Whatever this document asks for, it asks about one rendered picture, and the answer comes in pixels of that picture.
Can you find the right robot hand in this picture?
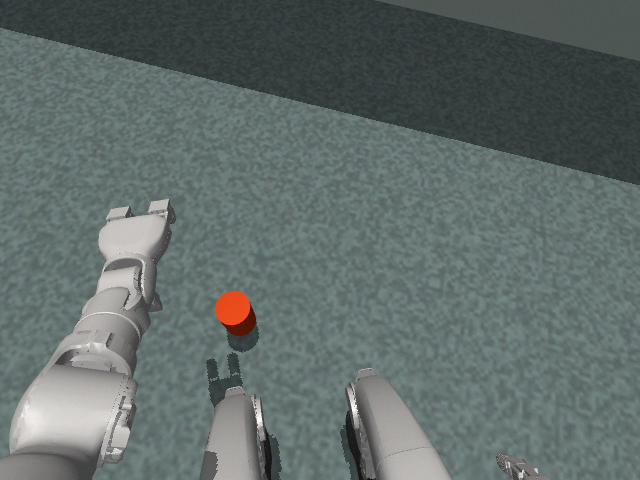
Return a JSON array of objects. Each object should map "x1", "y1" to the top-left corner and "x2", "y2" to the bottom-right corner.
[{"x1": 496, "y1": 454, "x2": 550, "y2": 480}]

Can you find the left robot arm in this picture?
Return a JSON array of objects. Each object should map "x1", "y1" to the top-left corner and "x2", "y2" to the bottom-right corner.
[{"x1": 0, "y1": 253, "x2": 157, "y2": 480}]

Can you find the can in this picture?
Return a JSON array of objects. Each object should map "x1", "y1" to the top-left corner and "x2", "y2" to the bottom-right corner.
[{"x1": 215, "y1": 291, "x2": 256, "y2": 336}]

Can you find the left robot hand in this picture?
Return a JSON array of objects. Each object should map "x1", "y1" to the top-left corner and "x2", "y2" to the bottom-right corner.
[{"x1": 98, "y1": 199, "x2": 176, "y2": 312}]

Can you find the right robot foot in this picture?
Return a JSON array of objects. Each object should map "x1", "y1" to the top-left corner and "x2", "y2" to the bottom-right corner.
[{"x1": 346, "y1": 411, "x2": 376, "y2": 480}]

